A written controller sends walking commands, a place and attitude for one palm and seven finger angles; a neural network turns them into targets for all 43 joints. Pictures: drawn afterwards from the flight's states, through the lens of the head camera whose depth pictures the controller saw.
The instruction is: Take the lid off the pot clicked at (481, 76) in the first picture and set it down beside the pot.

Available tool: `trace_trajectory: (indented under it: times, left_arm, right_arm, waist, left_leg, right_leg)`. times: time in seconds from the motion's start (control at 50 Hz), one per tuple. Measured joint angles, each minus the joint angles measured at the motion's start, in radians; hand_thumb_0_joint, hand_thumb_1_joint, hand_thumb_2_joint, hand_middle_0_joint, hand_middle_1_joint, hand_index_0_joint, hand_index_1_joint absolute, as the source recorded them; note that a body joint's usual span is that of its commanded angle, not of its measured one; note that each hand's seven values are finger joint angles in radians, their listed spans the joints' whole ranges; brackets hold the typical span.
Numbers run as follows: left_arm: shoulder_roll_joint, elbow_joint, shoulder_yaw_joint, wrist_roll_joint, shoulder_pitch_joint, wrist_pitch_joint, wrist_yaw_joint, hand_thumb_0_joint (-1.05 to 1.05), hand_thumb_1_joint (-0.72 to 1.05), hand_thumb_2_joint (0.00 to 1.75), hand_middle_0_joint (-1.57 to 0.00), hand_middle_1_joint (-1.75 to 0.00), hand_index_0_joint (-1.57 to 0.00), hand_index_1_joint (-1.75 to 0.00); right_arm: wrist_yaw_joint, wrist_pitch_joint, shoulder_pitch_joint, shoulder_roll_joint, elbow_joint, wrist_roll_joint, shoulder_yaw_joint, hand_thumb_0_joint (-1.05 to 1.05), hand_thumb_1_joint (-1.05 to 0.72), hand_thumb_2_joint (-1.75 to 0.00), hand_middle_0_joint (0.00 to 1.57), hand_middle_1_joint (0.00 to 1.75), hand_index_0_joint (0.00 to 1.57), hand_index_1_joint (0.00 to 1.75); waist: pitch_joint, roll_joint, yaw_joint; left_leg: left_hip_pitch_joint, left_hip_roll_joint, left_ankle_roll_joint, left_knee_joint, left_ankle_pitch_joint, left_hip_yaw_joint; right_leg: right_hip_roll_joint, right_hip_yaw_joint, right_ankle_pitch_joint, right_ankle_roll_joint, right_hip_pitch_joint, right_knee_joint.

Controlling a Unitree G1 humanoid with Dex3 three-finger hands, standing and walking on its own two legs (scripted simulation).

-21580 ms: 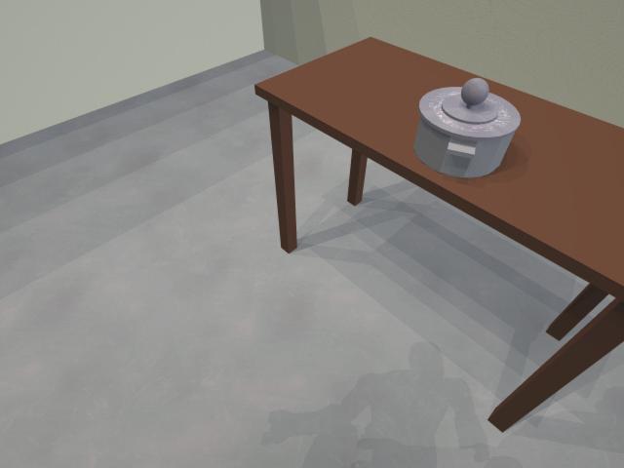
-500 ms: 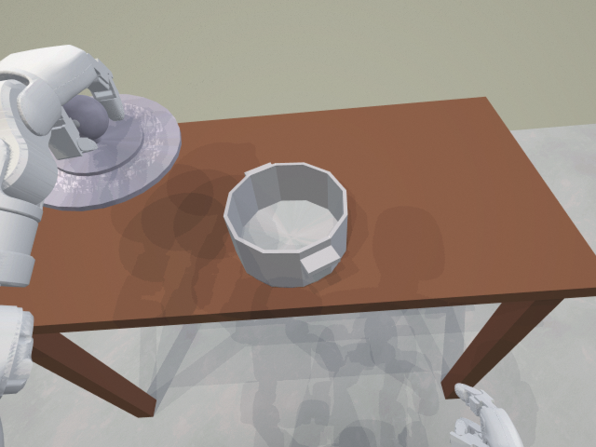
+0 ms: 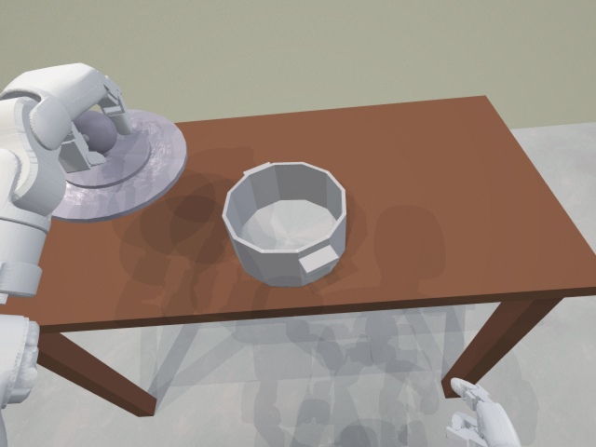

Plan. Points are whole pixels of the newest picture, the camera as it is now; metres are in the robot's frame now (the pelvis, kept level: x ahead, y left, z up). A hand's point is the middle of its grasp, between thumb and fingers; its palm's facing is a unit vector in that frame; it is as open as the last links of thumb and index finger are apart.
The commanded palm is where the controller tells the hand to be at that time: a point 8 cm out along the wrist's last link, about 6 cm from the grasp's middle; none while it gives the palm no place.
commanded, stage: lower the lid onto the table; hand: left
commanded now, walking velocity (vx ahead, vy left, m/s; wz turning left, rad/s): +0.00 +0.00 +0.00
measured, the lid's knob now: (93, 132) +0.44 +0.27 +0.22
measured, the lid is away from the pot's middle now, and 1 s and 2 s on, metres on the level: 0.23 0.24 0.24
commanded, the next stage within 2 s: none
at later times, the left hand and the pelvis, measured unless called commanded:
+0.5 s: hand (96, 160) +0.42 +0.27 +0.19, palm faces -0.26 -0.07 -0.96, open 8.0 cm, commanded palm +0.39 +0.29 +0.27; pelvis +0.00 +0.00 +0.00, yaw +0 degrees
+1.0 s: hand (102, 186) +0.41 +0.28 +0.16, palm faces -0.29 -0.07 -0.95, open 8.0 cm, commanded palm +0.39 +0.29 +0.23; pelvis +0.01 +0.01 +0.00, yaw +0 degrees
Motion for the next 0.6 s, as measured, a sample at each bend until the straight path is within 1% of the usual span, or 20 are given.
trace_trajectory:
  times: [0.16, 0.32, 0.38, 0.44, 0.54, 0.6]
  left_arm:
    - [-0.005, 0.013, -0.003, -0.005, 0.020, -0.012, 0.011, 0.00, 0.00, 1.09, -0.81, -0.81, -0.78, -0.81]
    - [-0.003, 0.079, -0.012, 0.004, 0.011, -0.032, 0.021, 0.00, 0.00, 1.08, -0.81, -0.81, -0.78, -0.81]
    - [-0.003, 0.085, 0.005, 0.001, 0.023, -0.050, 0.026, 0.00, 0.00, 1.08, -0.81, -0.81, -0.78, -0.81]
    - [-0.002, 0.118, 0.005, 0.003, 0.016, -0.053, 0.028, 0.00, 0.00, 1.08, -0.81, -0.81, -0.78, -0.81]
    - [0.006, 0.119, 0.025, 0.003, 0.042, -0.067, 0.030, 0.00, 0.00, 1.08, -0.80, -0.81, -0.78, -0.81]
    - [0.006, 0.120, 0.027, 0.001, 0.055, -0.073, 0.031, 0.00, 0.00, 1.08, -0.80, -0.81, -0.78, -0.81]
  right_arm:
    - [-0.005, -0.003, 0.010, -0.006, 0.007, 0.000, -0.005, 0.01, -0.90, -0.90, 0.20, 0.30, 0.20, 0.30]
    - [-0.016, -0.007, 0.017, -0.005, 0.014, 0.000, -0.006, 0.01, -0.90, -0.90, 0.20, 0.30, 0.20, 0.30]
    - [-0.016, -0.009, 0.024, -0.005, 0.016, -0.003, -0.006, 0.01, -0.90, -0.90, 0.20, 0.30, 0.20, 0.30]
    - [-0.015, -0.005, 0.028, -0.006, 0.019, 0.000, -0.006, 0.01, -0.90, -0.90, 0.20, 0.30, 0.20, 0.30]
    - [-0.013, -0.003, 0.036, -0.007, 0.016, -0.002, -0.010, 0.01, -0.90, -0.90, 0.20, 0.30, 0.20, 0.30]
    - [-0.012, -0.001, 0.040, -0.008, 0.016, -0.001, -0.013, 0.01, -0.90, -0.90, 0.20, 0.30, 0.20, 0.30]
  waist:
    - [0.005, -0.003, -0.003]
    - [0.016, -0.010, -0.015]
    - [0.012, -0.010, -0.021]
    - [0.013, -0.012, -0.026]
    - [0.015, -0.013, -0.033]
    - [0.017, -0.014, -0.033]
  left_leg:
    - [0.001, 0.004, -0.004, 0.005, -0.003, -0.004]
    - [0.000, 0.008, -0.006, 0.005, -0.003, -0.007]
    - [-0.001, 0.009, -0.005, 0.006, -0.006, -0.007]
    - [0.000, 0.010, -0.005, 0.006, -0.008, -0.006]
    - [-0.001, 0.010, -0.003, 0.007, -0.012, -0.004]
    - [0.001, 0.010, -0.001, 0.007, -0.014, -0.004]
  right_leg:
    - [0.004, -0.004, -0.003, -0.003, 0.003, 0.003]
    - [0.008, -0.008, -0.002, -0.006, 0.004, 0.000]
    - [0.009, -0.007, -0.003, -0.005, 0.004, -0.001]
    - [0.010, -0.007, -0.004, -0.005, 0.006, -0.004]
    - [0.010, -0.006, -0.004, -0.003, 0.007, -0.009]
    - [0.009, -0.005, -0.003, -0.001, 0.011, -0.013]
